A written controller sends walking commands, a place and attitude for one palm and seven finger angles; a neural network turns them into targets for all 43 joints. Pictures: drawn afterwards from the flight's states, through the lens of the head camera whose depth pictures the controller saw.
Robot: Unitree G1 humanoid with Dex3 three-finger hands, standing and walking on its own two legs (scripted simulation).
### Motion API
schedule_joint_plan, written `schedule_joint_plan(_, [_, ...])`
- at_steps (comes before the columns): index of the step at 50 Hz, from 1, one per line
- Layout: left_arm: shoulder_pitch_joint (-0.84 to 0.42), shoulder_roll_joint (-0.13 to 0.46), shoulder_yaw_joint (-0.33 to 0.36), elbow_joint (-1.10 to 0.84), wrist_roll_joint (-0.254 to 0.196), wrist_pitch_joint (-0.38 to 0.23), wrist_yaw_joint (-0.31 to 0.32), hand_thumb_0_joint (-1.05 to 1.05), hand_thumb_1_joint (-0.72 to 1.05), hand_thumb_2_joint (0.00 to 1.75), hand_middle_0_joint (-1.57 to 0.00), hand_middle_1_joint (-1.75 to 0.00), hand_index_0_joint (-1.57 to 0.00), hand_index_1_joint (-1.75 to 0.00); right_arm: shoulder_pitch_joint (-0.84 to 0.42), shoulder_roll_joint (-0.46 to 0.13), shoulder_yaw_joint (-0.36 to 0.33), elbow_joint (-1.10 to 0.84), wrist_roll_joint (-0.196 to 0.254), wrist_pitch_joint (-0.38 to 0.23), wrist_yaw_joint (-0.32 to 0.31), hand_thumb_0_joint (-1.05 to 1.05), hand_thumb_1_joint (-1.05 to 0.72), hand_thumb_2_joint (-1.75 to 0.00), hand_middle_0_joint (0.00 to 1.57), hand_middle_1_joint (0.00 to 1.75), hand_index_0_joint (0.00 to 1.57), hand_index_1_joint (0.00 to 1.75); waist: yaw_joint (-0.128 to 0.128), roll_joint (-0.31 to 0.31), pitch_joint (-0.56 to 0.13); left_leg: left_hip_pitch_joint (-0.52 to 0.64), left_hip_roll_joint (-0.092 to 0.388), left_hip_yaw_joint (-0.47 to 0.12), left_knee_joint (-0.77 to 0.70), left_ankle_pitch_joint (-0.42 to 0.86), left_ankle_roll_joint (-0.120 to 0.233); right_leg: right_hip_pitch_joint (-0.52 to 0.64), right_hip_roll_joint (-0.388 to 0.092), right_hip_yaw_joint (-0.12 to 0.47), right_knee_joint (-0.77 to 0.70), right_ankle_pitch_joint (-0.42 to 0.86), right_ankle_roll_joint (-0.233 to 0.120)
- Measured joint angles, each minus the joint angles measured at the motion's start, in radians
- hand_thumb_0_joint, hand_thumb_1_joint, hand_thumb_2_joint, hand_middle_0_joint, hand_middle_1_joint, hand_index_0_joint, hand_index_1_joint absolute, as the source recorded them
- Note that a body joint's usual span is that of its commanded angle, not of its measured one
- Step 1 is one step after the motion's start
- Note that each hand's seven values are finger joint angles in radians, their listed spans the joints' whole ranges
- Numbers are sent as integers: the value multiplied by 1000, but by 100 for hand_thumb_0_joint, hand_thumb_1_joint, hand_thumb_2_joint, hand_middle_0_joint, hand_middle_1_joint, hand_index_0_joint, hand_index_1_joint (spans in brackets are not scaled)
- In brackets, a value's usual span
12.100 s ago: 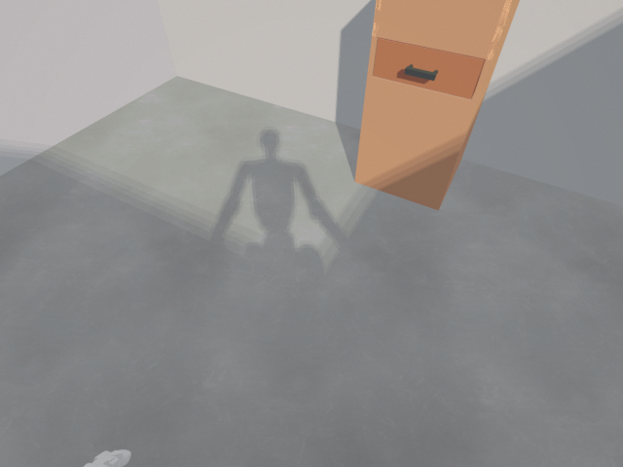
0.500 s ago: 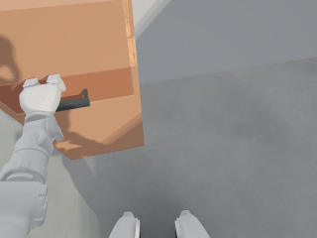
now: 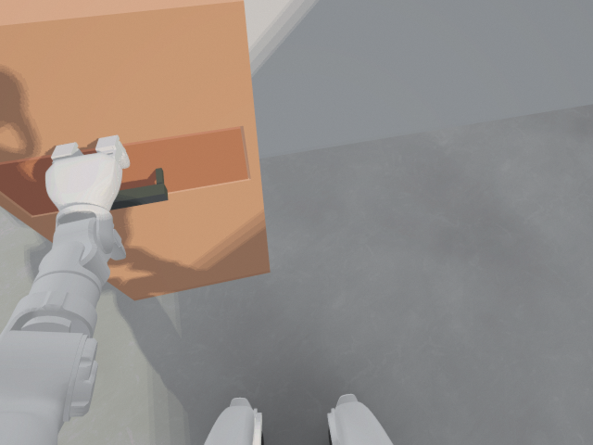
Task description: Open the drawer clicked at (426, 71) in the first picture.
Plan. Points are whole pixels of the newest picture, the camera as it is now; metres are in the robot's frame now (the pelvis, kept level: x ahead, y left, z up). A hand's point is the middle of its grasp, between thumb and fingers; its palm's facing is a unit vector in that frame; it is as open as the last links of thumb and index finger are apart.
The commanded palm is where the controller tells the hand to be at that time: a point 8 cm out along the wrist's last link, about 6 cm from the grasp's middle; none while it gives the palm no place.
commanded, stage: move the hooked fingers above the handle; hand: left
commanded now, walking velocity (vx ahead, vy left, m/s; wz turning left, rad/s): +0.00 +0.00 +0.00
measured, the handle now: (130, 188) +0.52 +0.26 -0.07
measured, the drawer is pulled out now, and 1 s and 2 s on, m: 0.00 0.00 0.00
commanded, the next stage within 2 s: none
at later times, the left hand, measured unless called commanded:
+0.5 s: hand (101, 205) +0.45 +0.27 -0.01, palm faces -0.09 -0.01 -1.00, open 13.8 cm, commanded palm +0.44 +0.26 +0.05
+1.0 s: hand (101, 198) +0.46 +0.27 -0.01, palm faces -0.05 -0.01 -1.00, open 13.7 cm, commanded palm +0.45 +0.25 +0.05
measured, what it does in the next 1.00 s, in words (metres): stands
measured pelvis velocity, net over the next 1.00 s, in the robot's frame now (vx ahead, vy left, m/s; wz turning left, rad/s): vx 0.00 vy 0.00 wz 0.01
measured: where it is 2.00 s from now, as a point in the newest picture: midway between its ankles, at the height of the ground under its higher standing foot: outside the picture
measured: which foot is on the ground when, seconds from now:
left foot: down 0.00-1.00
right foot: down 0.00-1.00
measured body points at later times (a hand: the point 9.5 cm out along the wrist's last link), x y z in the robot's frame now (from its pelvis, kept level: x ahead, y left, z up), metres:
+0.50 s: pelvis +0.01 -0.01 +0.01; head +0.13 -0.02 +0.44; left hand +0.45 +0.26 +0.04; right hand +0.05 -0.29 -0.13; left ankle +0.00 +0.11 -0.67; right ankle +0.01 -0.15 -0.67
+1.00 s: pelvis +0.00 +0.00 +0.00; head +0.13 +0.00 +0.43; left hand +0.46 +0.27 +0.04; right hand +0.03 -0.27 -0.14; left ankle +0.00 +0.11 -0.67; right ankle +0.01 -0.15 -0.67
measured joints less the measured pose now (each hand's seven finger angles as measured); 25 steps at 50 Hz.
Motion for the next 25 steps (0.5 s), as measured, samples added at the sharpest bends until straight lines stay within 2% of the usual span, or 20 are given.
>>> schedule_joint_plan(3, [14,1,-7,-2,-17,5,-18,0,-48,31,-31,-120,-33,-121,7,3,-2,8,4,1,-3,0,-91,-90,20,30,20,30,8,2,0,16,0,-1,-13,2,-2,15,-1,-1,-10,0,-2])
schedule_joint_plan(8, [11,-3,-42,-1,-18,-14,-40,0,-49,31,-31,-120,-33,-121,15,8,-6,18,7,-10,-14,0,-91,-90,21,30,20,30,13,0,-1,32,-2,-14,-27,4,-7,35,-3,-14,-22,-2,-9])
schedule_joint_plan(14, [9,-26,-31,-27,-7,-54,-19,0,-49,31,-32,-120,-32,-120,8,4,-10,21,-1,-13,-12,0,-91,-90,21,30,20,30,7,-5,-15,31,3,-19,-23,-3,-14,32,1,-20,-16,-10,-16])
schedule_joint_plan(20, [33,-25,7,-18,6,-12,14,0,-49,31,-33,-121,-32,-120,-15,-10,-4,8,0,6,-2,0,-91,-90,20,30,20,30,4,0,-16,35,9,-2,-24,-8,-15,23,8,-3,-4,-14,-18])
schedule_joint_plan(25, [78,-6,24,-37,-19,7,-15,0,-48,31,-32,-120,-32,-120,-19,-11,-7,-2,8,11,-9,0,-91,-90,20,30,20,30,21,5,-4,62,11,8,-47,0,-14,43,7,7,-18,-7,-17])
